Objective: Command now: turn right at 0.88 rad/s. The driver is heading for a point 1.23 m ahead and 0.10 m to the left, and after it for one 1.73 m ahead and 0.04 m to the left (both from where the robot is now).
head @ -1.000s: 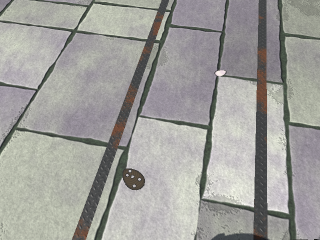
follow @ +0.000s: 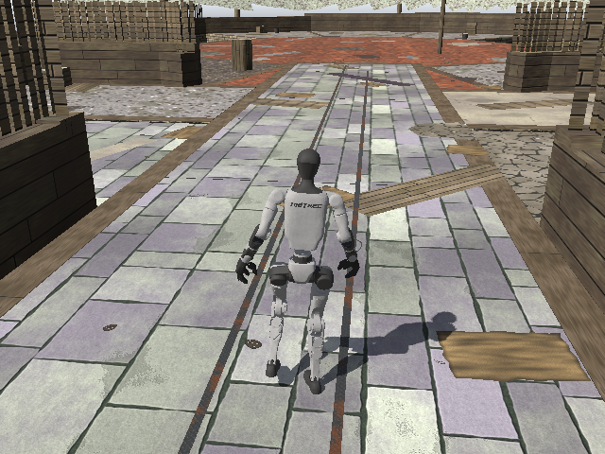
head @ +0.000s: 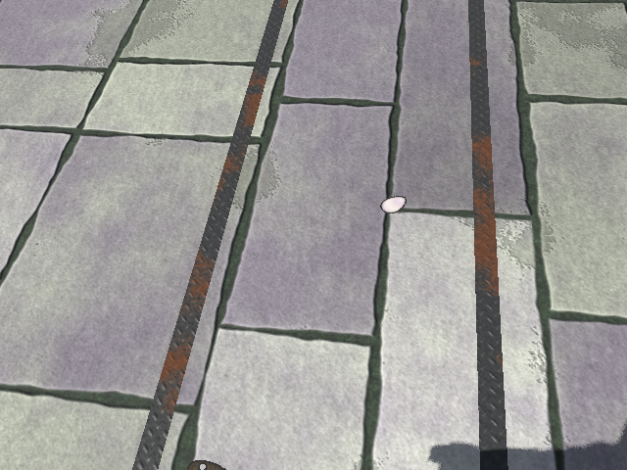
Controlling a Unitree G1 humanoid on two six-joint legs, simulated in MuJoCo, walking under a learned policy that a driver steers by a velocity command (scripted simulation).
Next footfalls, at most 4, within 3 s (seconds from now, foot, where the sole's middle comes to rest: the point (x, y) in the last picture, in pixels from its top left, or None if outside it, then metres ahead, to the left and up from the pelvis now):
0.36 left None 0.16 0.09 -0.78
0.76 right None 0.09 -0.09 -0.78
1.30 left None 0.08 0.11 -0.78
1.80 right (272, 427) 0.51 0.19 -0.78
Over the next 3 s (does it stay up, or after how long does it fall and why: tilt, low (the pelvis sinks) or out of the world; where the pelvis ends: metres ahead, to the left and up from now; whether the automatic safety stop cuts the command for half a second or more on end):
stays up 1.38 0.09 -0.02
